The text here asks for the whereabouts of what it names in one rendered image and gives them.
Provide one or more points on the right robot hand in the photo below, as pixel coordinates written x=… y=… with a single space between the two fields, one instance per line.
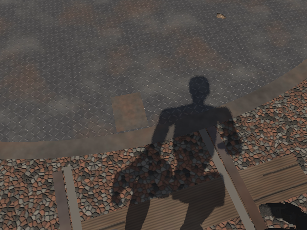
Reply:
x=286 y=211

